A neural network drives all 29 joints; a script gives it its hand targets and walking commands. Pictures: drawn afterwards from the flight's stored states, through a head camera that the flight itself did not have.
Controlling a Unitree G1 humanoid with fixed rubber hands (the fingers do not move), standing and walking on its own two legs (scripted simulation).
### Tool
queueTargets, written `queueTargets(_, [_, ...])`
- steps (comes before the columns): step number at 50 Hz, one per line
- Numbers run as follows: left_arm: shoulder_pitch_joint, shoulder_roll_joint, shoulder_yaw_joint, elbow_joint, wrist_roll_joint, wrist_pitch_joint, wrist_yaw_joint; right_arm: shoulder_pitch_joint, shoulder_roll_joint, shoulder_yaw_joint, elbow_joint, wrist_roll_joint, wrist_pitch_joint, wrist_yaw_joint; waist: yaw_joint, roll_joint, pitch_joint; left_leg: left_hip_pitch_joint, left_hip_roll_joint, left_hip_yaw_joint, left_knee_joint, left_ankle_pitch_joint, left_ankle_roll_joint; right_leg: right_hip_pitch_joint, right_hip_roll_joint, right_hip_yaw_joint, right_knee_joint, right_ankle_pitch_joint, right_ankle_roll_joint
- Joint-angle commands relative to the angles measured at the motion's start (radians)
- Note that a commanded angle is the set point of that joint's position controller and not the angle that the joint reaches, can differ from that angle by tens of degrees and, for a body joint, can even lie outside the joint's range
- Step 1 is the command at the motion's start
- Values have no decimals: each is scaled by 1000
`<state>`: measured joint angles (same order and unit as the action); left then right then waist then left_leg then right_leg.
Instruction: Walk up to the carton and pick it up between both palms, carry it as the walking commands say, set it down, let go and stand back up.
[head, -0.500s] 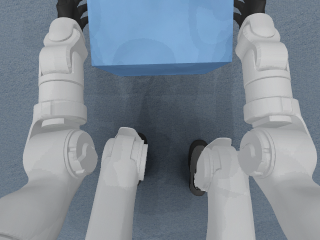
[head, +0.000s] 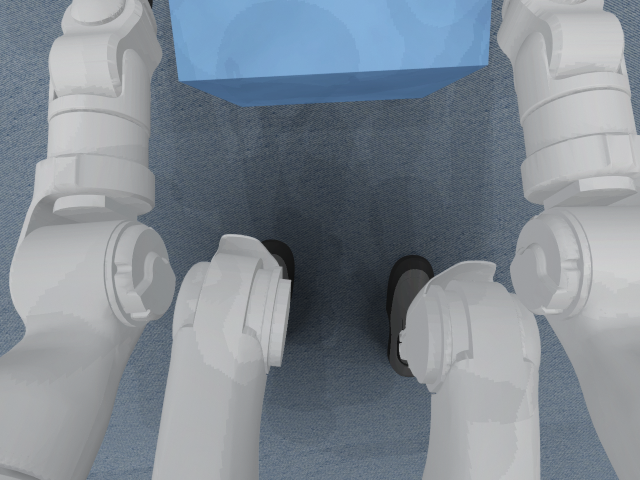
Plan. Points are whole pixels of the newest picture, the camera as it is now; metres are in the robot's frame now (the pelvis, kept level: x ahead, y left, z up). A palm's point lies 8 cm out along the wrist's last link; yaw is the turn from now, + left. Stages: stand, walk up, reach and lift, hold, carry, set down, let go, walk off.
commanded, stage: set down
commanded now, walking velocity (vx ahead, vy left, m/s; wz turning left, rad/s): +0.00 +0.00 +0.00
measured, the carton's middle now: out of the picture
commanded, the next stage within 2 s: none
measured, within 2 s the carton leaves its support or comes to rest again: rests again in 0.48 s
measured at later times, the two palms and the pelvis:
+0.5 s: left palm out of the picture +0.52 +0.23 -0.18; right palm out of the picture +0.57 -0.11 -0.18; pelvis -0.01 -0.01 -0.01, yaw +1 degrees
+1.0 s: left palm out of the picture +0.53 +0.23 -0.19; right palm out of the picture +0.58 -0.11 -0.19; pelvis -0.01 -0.01 -0.02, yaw +1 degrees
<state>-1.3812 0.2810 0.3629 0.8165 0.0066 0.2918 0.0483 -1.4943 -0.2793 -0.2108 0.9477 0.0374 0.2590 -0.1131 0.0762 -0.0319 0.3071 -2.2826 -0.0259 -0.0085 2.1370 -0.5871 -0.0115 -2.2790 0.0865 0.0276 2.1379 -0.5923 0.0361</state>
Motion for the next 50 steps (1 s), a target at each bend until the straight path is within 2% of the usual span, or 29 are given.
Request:
queueTargets(1, [-669,-798,-420,-160,-151,-52,-279,-586,870,347,-160,126,-44,243,56,-42,-1326,696,-46,62,-136,494,-2,618,38,-96,-87,397,-31])
queueTargets(5, [-683,-797,-436,-159,-172,-61,-267,-621,875,378,-194,161,-54,238,66,-41,-1355,749,-47,62,-115,538,4,620,40,-94,-73,418,-28])
queueTargets(8, [-672,-793,-432,-139,-172,-64,-266,-620,881,382,-182,170,-55,235,73,-48,-1333,723,-48,69,-111,520,8,643,41,-89,-68,418,-27])
queueTargets(16, [-653,-787,-389,-74,-144,-60,-293,-584,879,325,-96,135,-49,249,61,-48,-1161,596,-50,79,-117,396,9,622,40,-82,-71,343,-31])
queueTargets(24, [-706,-755,-396,-94,-164,-73,-290,-633,849,333,-123,154,-63,246,64,-47,-1150,611,-49,74,-102,402,12,626,38,-77,-57,343,-33])
queueTargets(50, [-624,-714,-336,24,-109,-59,-310,-537,789,281,18,108,-44,281,59,-46,-821,528,-48,63,-84,274,22,517,29,-70,-47,201,-40])
